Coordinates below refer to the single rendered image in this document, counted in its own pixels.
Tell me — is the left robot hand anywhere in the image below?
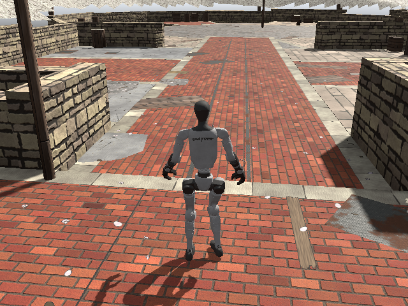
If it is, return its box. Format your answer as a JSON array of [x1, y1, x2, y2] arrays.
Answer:
[[162, 168, 177, 180]]

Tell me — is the robot left upper arm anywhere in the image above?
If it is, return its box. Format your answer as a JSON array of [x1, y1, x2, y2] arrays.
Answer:
[[170, 129, 189, 163]]

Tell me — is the robot left shin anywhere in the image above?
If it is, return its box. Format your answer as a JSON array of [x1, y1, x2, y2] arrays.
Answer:
[[185, 210, 194, 252]]

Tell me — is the robot left thigh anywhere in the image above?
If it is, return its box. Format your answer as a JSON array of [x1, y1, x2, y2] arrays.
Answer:
[[182, 178, 196, 222]]

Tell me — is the right robot forearm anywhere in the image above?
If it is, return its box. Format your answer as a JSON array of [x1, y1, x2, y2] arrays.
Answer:
[[230, 152, 244, 174]]

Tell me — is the right robot hand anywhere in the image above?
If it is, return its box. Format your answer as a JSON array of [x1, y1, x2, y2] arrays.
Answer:
[[231, 171, 245, 185]]

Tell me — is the robot right upper arm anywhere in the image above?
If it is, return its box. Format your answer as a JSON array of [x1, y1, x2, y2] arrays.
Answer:
[[216, 127, 236, 162]]

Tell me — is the left robot forearm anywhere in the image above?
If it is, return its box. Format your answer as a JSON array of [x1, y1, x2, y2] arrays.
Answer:
[[164, 153, 176, 172]]

